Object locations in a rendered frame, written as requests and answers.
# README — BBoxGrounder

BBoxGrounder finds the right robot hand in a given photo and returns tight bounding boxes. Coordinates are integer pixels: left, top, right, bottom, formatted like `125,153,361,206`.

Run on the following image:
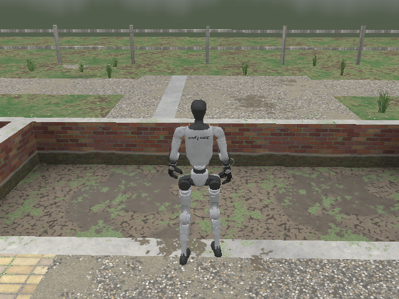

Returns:
218,171,232,184

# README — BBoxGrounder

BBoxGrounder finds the left robot forearm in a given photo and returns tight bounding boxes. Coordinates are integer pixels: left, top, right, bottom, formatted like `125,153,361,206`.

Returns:
168,152,177,170

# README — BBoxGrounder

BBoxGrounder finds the right robot thigh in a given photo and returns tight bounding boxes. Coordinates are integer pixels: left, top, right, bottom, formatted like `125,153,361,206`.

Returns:
208,174,221,220

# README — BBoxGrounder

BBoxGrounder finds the robot left upper arm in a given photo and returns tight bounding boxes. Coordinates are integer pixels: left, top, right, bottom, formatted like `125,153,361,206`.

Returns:
170,126,186,161

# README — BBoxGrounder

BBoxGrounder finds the right robot forearm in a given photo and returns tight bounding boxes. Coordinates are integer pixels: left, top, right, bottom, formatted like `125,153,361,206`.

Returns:
221,153,231,174

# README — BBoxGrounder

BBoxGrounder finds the left robot thigh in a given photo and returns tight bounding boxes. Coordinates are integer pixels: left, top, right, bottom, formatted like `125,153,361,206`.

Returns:
178,175,191,225

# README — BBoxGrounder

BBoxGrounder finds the robot thigh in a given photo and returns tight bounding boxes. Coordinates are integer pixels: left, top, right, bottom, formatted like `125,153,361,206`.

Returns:
178,175,191,225
208,174,221,220

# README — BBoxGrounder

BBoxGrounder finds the left robot hand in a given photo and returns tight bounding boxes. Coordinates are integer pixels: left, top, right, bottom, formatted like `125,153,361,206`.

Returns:
168,168,183,179

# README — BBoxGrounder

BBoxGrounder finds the robot right upper arm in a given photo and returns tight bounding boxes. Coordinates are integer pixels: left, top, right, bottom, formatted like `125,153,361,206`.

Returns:
212,126,229,161

